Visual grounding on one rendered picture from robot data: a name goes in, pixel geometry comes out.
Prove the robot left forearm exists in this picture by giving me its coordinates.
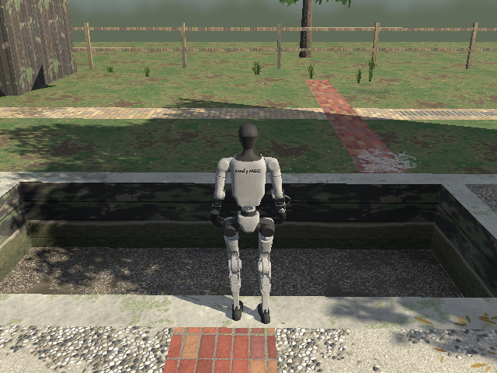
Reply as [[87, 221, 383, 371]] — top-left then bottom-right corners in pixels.
[[211, 188, 222, 214]]

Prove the robot right hand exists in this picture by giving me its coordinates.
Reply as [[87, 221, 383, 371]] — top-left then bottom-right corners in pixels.
[[268, 210, 286, 225]]

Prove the robot right upper arm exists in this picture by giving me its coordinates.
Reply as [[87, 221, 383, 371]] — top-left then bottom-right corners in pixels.
[[264, 157, 283, 200]]

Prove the robot right forearm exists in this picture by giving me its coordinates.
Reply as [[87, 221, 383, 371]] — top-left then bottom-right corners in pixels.
[[274, 188, 286, 213]]

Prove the humanoid robot head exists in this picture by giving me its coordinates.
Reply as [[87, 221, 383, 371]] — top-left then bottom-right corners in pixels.
[[235, 124, 262, 162]]

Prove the robot left hand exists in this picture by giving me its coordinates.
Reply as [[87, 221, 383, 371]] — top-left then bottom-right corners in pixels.
[[210, 211, 228, 227]]

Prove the right robot shin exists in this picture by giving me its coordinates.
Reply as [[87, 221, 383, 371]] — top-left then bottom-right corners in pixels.
[[259, 260, 271, 313]]

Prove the robot left upper arm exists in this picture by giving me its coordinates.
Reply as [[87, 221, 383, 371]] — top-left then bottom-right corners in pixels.
[[214, 157, 232, 200]]

